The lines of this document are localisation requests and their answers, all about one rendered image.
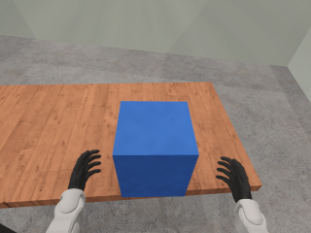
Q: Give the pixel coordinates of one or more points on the robot right forearm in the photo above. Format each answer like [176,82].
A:
[248,218]

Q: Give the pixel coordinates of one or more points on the robot left forearm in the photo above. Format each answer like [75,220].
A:
[69,213]

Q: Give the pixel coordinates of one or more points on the carton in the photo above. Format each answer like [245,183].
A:
[155,150]

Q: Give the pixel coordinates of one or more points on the robot left hand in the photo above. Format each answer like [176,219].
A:
[81,171]

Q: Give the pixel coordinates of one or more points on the robot right hand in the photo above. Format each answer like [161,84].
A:
[238,181]

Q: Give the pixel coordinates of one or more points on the table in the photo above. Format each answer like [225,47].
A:
[44,129]

